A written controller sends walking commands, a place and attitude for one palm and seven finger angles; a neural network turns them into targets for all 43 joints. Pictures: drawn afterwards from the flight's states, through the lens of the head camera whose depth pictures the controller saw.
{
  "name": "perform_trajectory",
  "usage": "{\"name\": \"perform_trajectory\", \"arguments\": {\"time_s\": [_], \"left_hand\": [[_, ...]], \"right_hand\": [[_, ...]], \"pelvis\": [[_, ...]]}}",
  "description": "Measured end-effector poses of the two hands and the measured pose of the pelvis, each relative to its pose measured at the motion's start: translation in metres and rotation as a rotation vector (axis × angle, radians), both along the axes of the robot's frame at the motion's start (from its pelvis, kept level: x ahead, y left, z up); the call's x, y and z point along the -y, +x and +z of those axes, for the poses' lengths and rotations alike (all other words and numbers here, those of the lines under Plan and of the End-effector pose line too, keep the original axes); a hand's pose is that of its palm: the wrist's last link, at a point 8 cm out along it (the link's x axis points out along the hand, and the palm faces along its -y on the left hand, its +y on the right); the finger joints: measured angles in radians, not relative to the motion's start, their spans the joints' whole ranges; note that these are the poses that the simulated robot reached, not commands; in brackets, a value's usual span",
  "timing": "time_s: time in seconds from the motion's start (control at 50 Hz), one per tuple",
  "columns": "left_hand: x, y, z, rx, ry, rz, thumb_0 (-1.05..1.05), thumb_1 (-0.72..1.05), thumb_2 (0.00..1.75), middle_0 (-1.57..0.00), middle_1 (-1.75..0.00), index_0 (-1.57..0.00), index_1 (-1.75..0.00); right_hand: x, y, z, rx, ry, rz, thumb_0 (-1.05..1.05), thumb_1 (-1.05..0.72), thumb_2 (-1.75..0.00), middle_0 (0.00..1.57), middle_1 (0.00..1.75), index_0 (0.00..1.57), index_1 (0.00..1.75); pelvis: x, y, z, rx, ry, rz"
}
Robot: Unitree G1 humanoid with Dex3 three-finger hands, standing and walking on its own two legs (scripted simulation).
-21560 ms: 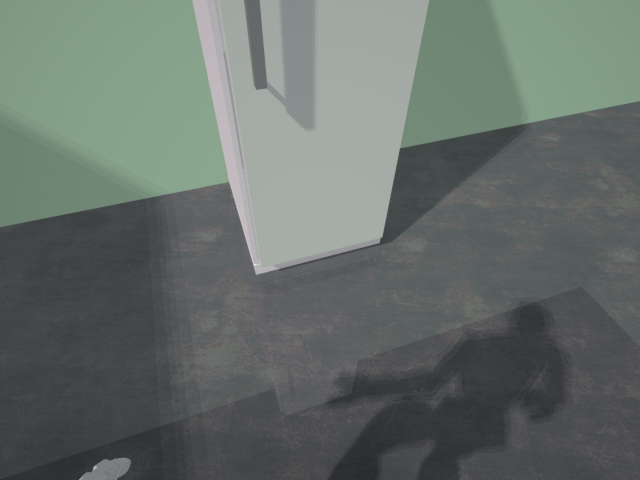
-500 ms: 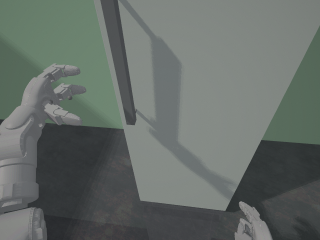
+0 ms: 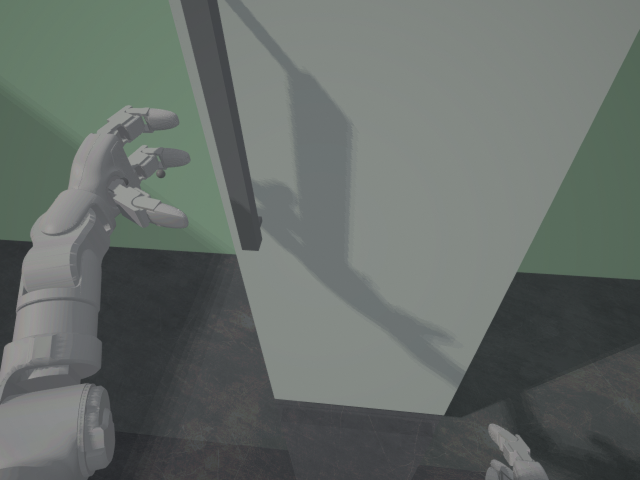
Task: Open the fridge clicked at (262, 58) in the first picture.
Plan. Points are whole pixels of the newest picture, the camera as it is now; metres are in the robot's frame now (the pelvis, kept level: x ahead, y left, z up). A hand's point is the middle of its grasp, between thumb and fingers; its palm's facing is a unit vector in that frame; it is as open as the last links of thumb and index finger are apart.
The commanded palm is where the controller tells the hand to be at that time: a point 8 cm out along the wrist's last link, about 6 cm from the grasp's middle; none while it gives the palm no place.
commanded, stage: move the hooked fingers beside the handle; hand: left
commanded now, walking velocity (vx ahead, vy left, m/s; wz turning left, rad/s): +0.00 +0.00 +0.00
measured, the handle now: (235, 137) +0.47 +0.14 +0.22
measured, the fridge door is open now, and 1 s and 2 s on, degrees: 0 0 0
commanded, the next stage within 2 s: none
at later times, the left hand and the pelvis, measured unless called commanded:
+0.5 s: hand (179, 164) +0.43 +0.20 +0.21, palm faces +0.00 -1.00 -0.02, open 14.0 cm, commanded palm +0.39 +0.26 +0.21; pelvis +0.01 +0.00 +0.00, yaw -2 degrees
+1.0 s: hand (182, 165) +0.41 +0.19 +0.22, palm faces -0.02 -1.00 -0.04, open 14.0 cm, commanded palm +0.40 +0.25 +0.21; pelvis +0.00 +0.00 +0.00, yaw +0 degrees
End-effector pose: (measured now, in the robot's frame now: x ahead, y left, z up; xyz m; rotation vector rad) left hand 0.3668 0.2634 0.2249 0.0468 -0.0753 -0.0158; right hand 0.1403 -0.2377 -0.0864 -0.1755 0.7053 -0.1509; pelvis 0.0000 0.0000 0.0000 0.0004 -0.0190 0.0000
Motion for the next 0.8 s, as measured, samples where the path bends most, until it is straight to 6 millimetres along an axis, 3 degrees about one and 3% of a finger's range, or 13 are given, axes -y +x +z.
{"name": "perform_trajectory", "arguments": {"time_s": [0.22,0.38,0.54,0.6,0.7,0.8], "left_hand": [[0.001,0.020,-0.014,-0.083,0.000,0.013,-0.01,-0.50,0.30,-0.30,-1.20,-0.30,-1.20],[0.018,0.038,0.002,-0.006,-0.027,-0.023,-0.01,-0.50,0.30,-0.30,-1.20,-0.30,-1.20],[0.000,0.034,-0.020,-0.087,-0.015,0.031,-0.01,-0.50,0.30,-0.30,-1.20,-0.30,-1.20],[-0.004,0.024,-0.019,-0.046,0.004,0.031,-0.01,-0.50,0.30,-0.30,-1.20,-0.30,-1.20],[-0.001,0.012,0.001,0.047,-0.008,-0.005,-0.01,-0.50,0.30,-0.30,-1.20,-0.30,-1.20],[0.004,0.017,-0.004,-0.052,-0.031,-0.012,-0.01,-0.51,0.30,-0.30,-1.20,-0.30,-1.20]], "right_hand": [[0.008,-0.020,-0.008,-0.070,-0.015,-0.039,0.01,-0.90,-0.90,0.20,0.30,0.20,0.30],[0.010,-0.036,-0.011,-0.109,-0.022,-0.064,0.01,-0.90,-0.90,0.20,0.30,0.20,0.30],[0.011,-0.044,-0.013,-0.122,0.002,-0.096,0.01,-0.90,-0.90,0.20,0.30,0.20,0.30],[0.011,-0.042,-0.012,-0.127,-0.007,-0.084,0.01,-0.90,-0.90,0.20,0.30,0.20,0.30],[0.008,-0.028,-0.007,-0.098,-0.022,-0.047,0.02,-0.90,-0.90,0.20,0.30,0.20,0.30],[0.002,-0.009,-0.003,-0.051,-0.014,-0.022,0.01,-0.90,-0.90,0.20,0.30,0.20,0.30]], "pelvis": [[-0.001,-0.001,0.000,-0.015,-0.002,0.001],[-0.003,0.002,0.000,-0.022,-0.001,-0.009],[-0.004,0.006,0.001,-0.028,0.002,-0.029],[-0.004,0.006,0.001,-0.018,0.000,-0.024],[-0.004,0.005,0.001,0.000,-0.004,-0.010],[-0.005,0.000,0.001,-0.008,-0.003,0.001]]}}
